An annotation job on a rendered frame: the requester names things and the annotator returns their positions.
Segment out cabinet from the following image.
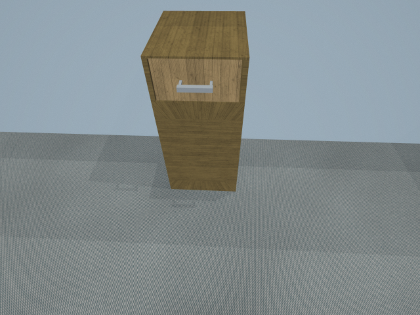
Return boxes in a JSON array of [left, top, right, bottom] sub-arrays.
[[140, 11, 249, 192]]

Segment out handle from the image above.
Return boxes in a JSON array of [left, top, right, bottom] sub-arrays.
[[177, 80, 213, 93]]

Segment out drawer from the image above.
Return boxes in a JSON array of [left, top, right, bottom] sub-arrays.
[[148, 58, 242, 102]]

